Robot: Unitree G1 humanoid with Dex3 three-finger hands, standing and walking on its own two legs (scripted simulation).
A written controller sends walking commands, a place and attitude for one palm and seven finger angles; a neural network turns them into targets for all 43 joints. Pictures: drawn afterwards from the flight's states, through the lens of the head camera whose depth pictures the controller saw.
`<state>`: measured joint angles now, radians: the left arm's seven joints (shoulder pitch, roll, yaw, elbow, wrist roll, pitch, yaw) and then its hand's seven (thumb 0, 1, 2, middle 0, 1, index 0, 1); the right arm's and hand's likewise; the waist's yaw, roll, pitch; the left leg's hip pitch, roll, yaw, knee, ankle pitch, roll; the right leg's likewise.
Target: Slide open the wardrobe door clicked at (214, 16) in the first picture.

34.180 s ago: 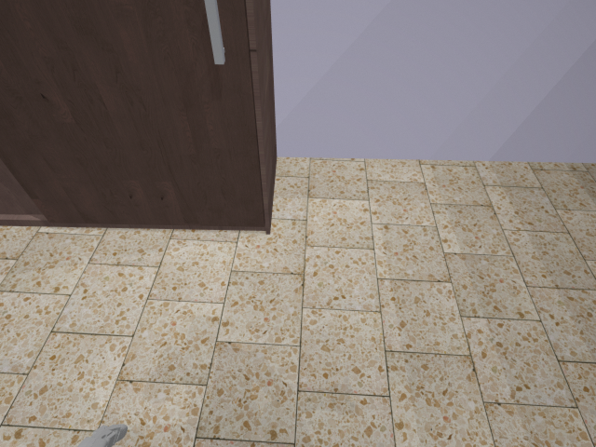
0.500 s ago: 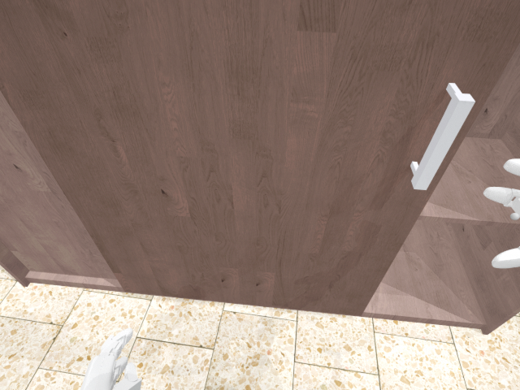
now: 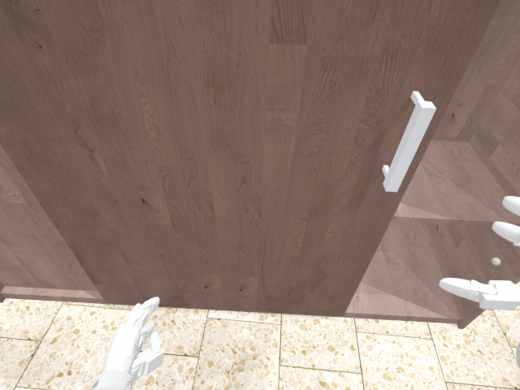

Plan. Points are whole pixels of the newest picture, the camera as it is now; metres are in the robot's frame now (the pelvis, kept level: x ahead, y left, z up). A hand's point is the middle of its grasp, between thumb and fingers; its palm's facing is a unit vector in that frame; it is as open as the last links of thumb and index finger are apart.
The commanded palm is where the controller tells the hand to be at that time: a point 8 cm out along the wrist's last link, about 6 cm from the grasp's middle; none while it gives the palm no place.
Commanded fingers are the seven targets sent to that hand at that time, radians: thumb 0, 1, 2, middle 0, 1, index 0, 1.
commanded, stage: draw the hand back to the body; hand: right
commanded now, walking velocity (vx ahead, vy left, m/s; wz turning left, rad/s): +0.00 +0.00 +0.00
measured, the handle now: (402, 143) +0.53 -0.28 +0.12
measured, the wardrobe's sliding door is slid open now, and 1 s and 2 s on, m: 0.48 0.48 0.48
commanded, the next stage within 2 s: step back with the hand held close in 0.88 s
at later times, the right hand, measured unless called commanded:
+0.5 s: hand (463, 283) +0.21 -0.23 +0.16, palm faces +0.45 +0.82 -0.36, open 8.8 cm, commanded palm +0.16 -0.27 +0.17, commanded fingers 0.00 -0.90 -0.90 0.20 0.30 0.20 0.30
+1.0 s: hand (427, 277) +0.21 -0.19 +0.16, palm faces +0.44 +0.81 -0.39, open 7.4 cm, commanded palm +0.18 -0.24 +0.18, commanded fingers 0.00 -0.90 -0.90 0.20 0.30 0.20 0.30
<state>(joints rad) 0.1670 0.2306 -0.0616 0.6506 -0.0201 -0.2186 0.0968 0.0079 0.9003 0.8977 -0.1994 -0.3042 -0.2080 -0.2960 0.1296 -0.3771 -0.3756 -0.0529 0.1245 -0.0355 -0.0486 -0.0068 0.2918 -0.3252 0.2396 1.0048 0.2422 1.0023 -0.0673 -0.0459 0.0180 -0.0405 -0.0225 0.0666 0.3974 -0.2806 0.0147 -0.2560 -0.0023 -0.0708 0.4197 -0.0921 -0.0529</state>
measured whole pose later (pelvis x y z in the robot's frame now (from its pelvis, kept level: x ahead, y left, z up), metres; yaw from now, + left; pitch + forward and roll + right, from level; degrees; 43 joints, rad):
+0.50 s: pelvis +0.02 +0.03 +0.00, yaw +1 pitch -6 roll +0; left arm 0.21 0.24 0.00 0.68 0.00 -0.16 0.08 0.01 0.90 0.90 -0.20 -0.30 -0.21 -0.30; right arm 0.49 -0.33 -0.32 -0.37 0.09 -0.09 -0.12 0.01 -0.59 -0.75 0.21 0.49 0.22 0.48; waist -0.06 -0.06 0.02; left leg 0.06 -0.04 0.05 0.33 -0.29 0.05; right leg -0.16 -0.02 -0.08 0.38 -0.11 -0.02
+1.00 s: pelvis +0.04 +0.06 +0.00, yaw +1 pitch -6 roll -1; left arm 0.17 0.23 0.00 0.68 0.01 -0.12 0.09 0.01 0.90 0.90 -0.20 -0.30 -0.21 -0.30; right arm 0.51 -0.33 -0.31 -0.39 0.09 -0.08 -0.10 0.02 -0.89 -0.90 0.21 0.31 0.21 0.30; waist -0.07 -0.06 0.01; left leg 0.07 -0.07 0.07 0.35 -0.32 0.09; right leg -0.15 -0.04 -0.06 0.39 -0.13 0.02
